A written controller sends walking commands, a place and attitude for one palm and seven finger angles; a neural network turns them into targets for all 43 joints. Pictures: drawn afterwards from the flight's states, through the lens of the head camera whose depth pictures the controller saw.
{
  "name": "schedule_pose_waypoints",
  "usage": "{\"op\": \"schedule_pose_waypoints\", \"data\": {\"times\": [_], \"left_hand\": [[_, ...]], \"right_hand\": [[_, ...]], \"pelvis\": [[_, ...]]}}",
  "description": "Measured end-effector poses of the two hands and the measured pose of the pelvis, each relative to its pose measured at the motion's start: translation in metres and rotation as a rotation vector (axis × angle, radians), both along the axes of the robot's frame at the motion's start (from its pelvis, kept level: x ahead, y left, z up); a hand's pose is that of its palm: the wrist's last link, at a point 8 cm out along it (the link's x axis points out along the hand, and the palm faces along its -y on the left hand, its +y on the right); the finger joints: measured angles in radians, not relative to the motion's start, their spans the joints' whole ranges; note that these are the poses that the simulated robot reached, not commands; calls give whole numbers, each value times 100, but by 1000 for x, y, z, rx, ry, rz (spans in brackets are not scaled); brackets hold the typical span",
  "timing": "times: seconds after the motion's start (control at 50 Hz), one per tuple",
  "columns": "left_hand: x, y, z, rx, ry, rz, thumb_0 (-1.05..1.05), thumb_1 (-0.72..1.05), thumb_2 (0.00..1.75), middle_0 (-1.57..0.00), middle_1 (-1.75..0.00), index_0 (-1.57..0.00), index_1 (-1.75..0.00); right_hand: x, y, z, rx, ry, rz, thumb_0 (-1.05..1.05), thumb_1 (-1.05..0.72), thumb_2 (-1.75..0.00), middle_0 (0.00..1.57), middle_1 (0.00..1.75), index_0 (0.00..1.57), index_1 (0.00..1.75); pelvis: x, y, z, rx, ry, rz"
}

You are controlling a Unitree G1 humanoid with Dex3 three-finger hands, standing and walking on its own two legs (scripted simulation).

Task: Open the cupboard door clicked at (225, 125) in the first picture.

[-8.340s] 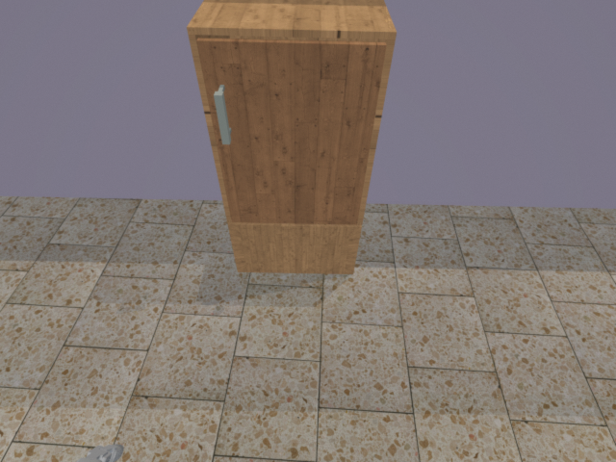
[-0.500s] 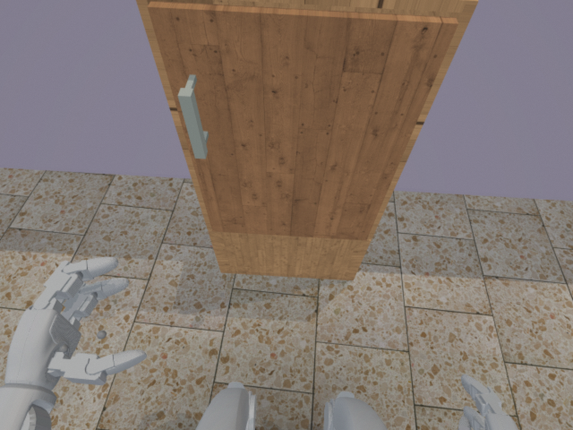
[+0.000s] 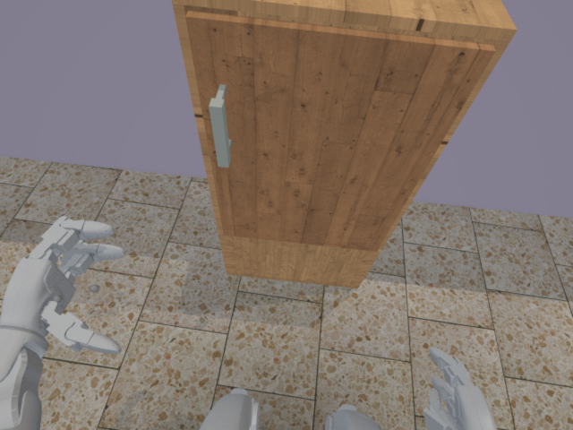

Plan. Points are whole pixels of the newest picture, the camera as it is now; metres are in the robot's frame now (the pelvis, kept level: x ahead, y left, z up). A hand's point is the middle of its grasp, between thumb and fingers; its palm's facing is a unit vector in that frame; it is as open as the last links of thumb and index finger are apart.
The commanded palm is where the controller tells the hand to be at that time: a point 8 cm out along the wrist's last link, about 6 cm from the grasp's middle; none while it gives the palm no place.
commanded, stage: raise the hand with hooked fingers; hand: left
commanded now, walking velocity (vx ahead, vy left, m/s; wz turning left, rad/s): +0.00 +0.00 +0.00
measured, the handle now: (223, 127) +0.57 +0.16 +0.04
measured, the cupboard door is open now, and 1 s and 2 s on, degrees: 0 0 0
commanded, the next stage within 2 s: move the hooked fingers beside the handle in 0.60 s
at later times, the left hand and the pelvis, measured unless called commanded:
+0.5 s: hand (107, 272) +0.29 +0.26 +0.05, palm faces -0.01 -1.00 -0.05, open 13.9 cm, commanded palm +0.27 +0.31 +0.06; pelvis +0.00 -0.01 +0.00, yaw -1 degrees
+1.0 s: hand (131, 242) +0.33 +0.24 +0.05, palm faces -0.02 -1.00 -0.04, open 13.9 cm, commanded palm +0.32 +0.29 +0.05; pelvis -0.01 -0.03 -0.01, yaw +0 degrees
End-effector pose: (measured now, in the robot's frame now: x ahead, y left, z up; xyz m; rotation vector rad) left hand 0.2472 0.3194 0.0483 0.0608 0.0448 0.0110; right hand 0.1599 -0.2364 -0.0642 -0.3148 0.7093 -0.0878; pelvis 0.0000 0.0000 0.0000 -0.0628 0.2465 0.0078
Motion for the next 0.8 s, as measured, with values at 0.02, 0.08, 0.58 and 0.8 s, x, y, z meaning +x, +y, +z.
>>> {"op": "schedule_pose_waypoints", "data": {"times": [0.02, 0.08, 0.58, 0.8], "left_hand": [[4, 2, 2, 4, -13, 0, -1, -48, 30, -30, -119, -30, -119], [16, 7, 8, 9, -23, -7, -1, -49, 30, -30, -119, -30, -119], [18, -11, 9, 2, -4, -19, -2, -49, 30, -30, -120, -30, -120], [19, -17, 8, -13, 5, -13, -1, -49, 30, -30, -120, -30, -120]], "right_hand": [[-1, -1, -1, -4, 9, -3, 1, -90, -90, 20, 30, 21, 30], [-6, -7, -2, -12, 34, -20, 1, -90, -90, 20, 30, 21, 30], [-25, -28, -4, 5, 70, -79, 1, -90, -90, 20, 30, 21, 30], [-20, -34, -8, 10, 47, -61, 1, -90, -90, 20, 30, 21, 30]], "pelvis": [[1, 0, 0, -1, 1, 0], [3, 0, 1, -1, 5, -1], [1, -14, 4, 14, 4, -14], [-2, -22, 1, 20, -1, -7]]}}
